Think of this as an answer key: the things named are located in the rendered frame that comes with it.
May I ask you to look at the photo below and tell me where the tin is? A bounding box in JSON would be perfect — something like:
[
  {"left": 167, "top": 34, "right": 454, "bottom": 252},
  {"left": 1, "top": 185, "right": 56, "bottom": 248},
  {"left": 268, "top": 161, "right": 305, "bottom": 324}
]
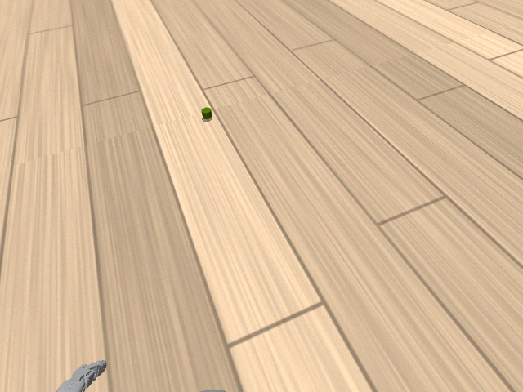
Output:
[{"left": 201, "top": 108, "right": 212, "bottom": 119}]

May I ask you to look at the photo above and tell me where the left robot hand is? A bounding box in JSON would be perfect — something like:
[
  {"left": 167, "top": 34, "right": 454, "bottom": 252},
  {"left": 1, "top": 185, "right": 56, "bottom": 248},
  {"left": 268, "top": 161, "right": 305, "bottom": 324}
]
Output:
[{"left": 56, "top": 360, "right": 107, "bottom": 392}]

